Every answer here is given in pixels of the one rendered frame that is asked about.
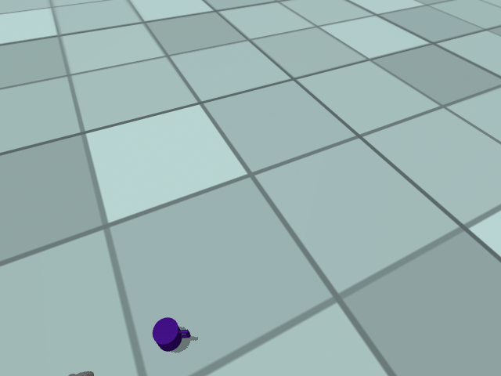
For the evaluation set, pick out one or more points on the mug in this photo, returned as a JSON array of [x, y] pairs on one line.
[[168, 335]]

